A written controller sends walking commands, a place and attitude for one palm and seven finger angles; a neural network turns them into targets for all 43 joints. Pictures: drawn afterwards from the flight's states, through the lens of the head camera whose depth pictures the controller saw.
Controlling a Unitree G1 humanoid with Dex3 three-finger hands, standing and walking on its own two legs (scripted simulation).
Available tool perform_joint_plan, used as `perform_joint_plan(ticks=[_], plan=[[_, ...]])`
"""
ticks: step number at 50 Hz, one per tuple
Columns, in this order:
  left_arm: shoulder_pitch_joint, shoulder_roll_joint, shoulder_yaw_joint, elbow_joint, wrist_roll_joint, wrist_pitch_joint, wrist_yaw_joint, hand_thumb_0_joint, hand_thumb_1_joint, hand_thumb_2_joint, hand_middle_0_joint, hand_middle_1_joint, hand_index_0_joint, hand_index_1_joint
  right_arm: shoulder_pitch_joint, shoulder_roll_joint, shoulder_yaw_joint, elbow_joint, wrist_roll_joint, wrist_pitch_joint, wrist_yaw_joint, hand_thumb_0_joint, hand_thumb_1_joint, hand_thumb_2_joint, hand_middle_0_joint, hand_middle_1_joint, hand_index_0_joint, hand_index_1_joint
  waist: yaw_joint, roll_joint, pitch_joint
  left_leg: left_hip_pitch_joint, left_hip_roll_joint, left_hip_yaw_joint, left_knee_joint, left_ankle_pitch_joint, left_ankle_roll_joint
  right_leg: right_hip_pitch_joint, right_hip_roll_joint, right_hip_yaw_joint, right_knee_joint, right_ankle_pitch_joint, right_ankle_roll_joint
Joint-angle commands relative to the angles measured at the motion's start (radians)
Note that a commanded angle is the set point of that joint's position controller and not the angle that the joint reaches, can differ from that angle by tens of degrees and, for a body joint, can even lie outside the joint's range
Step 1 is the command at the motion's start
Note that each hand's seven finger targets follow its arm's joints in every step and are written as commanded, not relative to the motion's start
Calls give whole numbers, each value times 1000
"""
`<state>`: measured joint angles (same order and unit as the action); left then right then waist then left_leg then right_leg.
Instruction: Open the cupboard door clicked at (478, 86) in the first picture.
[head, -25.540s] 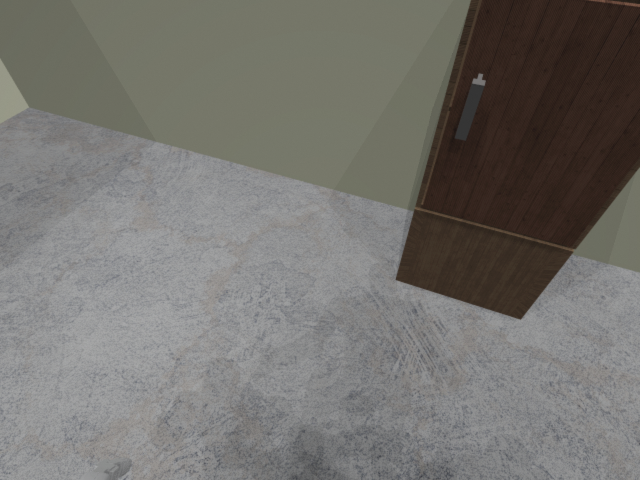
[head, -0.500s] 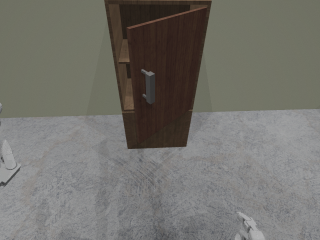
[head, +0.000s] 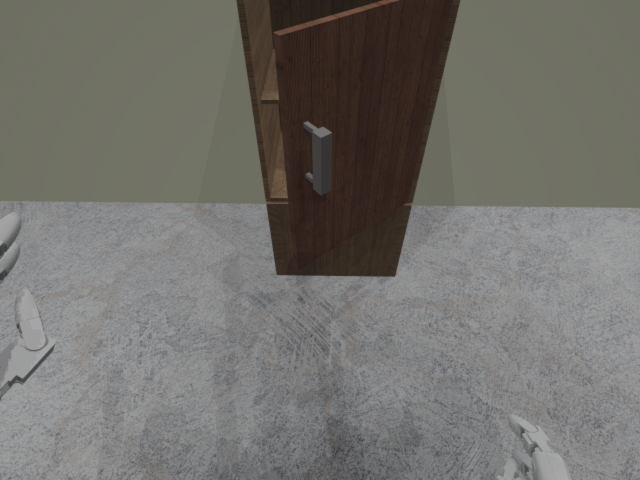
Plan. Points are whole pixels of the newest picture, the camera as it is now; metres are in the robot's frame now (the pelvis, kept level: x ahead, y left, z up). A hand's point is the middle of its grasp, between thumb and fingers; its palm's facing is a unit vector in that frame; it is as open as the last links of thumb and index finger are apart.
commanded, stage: stop stepping back and stand still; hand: left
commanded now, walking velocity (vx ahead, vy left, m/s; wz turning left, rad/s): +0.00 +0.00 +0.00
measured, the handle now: (315, 157) +0.69 +0.05 +0.01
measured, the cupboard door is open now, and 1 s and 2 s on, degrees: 40 40 40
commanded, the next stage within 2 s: let the arm hang, fingers relaxed in 0.70 s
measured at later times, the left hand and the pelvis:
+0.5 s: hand (17, 327) +0.22 +0.30 +0.16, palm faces +0.39 -0.78 -0.48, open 7.4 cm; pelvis +0.02 +0.04 +0.00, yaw -1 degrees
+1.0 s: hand (124, 478) +0.15 +0.27 -0.11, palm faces -0.01 -0.93 -0.37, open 7.4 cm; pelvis +0.00 +0.05 -0.01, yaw -1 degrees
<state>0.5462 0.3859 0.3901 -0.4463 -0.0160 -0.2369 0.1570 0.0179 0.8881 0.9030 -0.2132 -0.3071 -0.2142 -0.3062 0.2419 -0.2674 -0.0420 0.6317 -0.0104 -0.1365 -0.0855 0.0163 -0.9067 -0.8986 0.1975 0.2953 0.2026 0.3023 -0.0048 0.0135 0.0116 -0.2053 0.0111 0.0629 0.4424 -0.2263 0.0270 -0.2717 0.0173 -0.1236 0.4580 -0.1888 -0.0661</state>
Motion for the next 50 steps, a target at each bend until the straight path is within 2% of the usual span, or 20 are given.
perform_joint_plan(ticks=[1,3,4,6,10,12,13,14,18,22,32,35,39,40,41,42,44,45,47,50], plan=[[-28,223,183,-188,-11,-56,24,0,900,900,-200,-300,-200,-300,-99,-80,-15,-156,18,-39,2,0,-900,-900,200,300,200,300,12,97,-112,-65,126,-132,-83,108,40,159,-103,199,-23,88,64],[-30,213,173,-198,-12,-47,18,0,900,900,-200,-300,-200,-300,-110,-73,-10,-163,17,-37,4,0,-900,-900,200,300,200,300,6,108,-72,-93,96,-103,-70,98,19,159,-107,205,-31,132,51],[-36,200,160,-198,-13,-48,16,0,900,900,-200,-300,-200,-300,-112,-70,-6,-163,18,-37,5,0,-900,-900,200,300,200,300,5,76,-72,-100,91,-102,-57,115,13,171,-113,210,-34,168,48],[-20,181,142,-171,-19,-40,13,0,900,900,-200,-300,-200,-300,-100,-70,-7,-163,23,-34,10,0,-900,-900,200,300,200,300,2,16,-105,-68,78,-83,-25,154,4,186,-125,221,-38,238,43],[-1,186,145,-161,-23,-29,10,0,900,900,-200,-300,-200,-300,-104,-70,-1,-168,21,-26,11,0,-900,-900,200,300,200,300,3,0,-123,-37,89,-94,-44,233,-2,190,-110,186,-16,285,47],[-3,191,149,-175,-25,-26,8,0,900,900,-200,-300,-200,-300,-109,-70,1,-174,20,-21,9,0,-900,-900,200,300,200,300,5,4,-126,-31,94,-100,-61,235,-2,187,-97,175,-12,267,52],[-15,199,150,-198,-25,-24,8,0,900,900,-200,-300,-200,-300,-119,-73,2,-178,19,-20,8,0,-900,-900,200,300,200,300,6,50,-118,-32,94,-101,-72,244,-6,183,-95,167,-5,257,52],[-16,199,149,-201,-25,-24,8,0,900,900,-200,-300,-200,-300,-120,-66,7,-181,18,-19,7,0,-900,-900,200,300,200,300,8,38,-113,-41,99,-111,-83,245,-8,186,-87,159,0,244,55],[-33,205,154,-223,-24,-22,8,0,900,900,-200,-300,-200,-300,-123,-64,9,-185,14,-17,3,0,-900,-900,200,300,200,300,12,77,-110,-46,101,-108,-108,231,-19,192,-77,141,6,214,57],[-29,179,136,-186,-26,-16,7,0,900,900,-200,-300,-200,-300,-117,-64,9,-182,17,-14,2,0,-900,-900,200,300,200,300,8,35,-99,-52,96,-101,-107,177,-18,189,-81,153,-19,202,59],[-34,173,128,-205,-22,-20,8,0,900,900,-200,-300,-200,-300,-121,-70,2,-185,15,-13,0,0,-900,-900,200,300,200,300,10,42,-94,-75,90,-110,-129,124,-25,202,-75,143,-28,177,61],[-24,179,135,-206,-21,-23,10,0,900,900,-200,-300,-200,-300,-122,-69,2,-187,14,-13,-2,0,-900,-900,200,300,200,300,12,70,-84,-88,91,-112,-138,97,-28,198,-77,146,-32,152,59],[-25,179,135,-211,-21,-26,10,0,900,900,-200,-300,-200,-300,-124,-69,1,-189,14,-14,-3,0,-900,-900,200,300,200,300,10,51,-80,-95,87,-112,-138,76,-28,198,-79,149,-42,149,59],[-97,26,-289,594,57,110,-132,0,900,900,-200,-300,-200,-300,-158,-242,-44,67,22,-61,91,0,-900,-900,200,300,200,300,-41,39,48,-139,104,-142,36,223,9,-18,-138,101,81,189,42],[-104,1,-256,626,49,200,-150,0,900,900,-200,-300,-200,-300,-69,-189,-41,69,18,15,95,0,-900,-900,200,300,200,300,-32,57,-52,-69,109,-129,5,311,-13,-22,-126,144,55,109,32],[-106,-20,-265,610,44,228,-151,0,900,900,-200,-300,-200,-300,-59,-180,-32,50,16,38,92,0,-900,-900,200,300,200,300,-31,97,-45,-74,132,-140,-15,290,-5,-44,-103,120,88,-2,41],[-164,-29,-279,682,49,229,-149,0,900,900,-200,-300,-200,-300,-60,-164,-19,62,-1,55,86,0,-900,-900,200,300,200,300,-19,9,-87,-109,167,-219,-44,281,45,-20,-73,128,156,-109,39],[-184,-13,-284,730,50,231,-149,0,900,900,-200,-300,-200,-300,-66,-173,-11,66,-7,62,85,0,-900,-900,200,300,200,300,-12,-57,-76,-127,174,-237,-54,256,60,2,-72,140,159,-110,36],[-213,12,-292,851,57,231,-151,0,900,900,-200,-300,-200,-300,-90,-187,-8,96,-16,73,83,0,-900,-900,200,300,200,300,11,-174,-83,-135,151,-213,-31,232,61,63,-91,163,101,17,28],[-276,39,-320,1020,55,234,-150,0,900,900,-200,-300,-200,-300,-79,-158,5,152,-12,100,85,0,-900,-900,200,300,200,300,1,-173,-61,-78,57,-131,0,81,27,52,-164,239,-10,92,-6]])
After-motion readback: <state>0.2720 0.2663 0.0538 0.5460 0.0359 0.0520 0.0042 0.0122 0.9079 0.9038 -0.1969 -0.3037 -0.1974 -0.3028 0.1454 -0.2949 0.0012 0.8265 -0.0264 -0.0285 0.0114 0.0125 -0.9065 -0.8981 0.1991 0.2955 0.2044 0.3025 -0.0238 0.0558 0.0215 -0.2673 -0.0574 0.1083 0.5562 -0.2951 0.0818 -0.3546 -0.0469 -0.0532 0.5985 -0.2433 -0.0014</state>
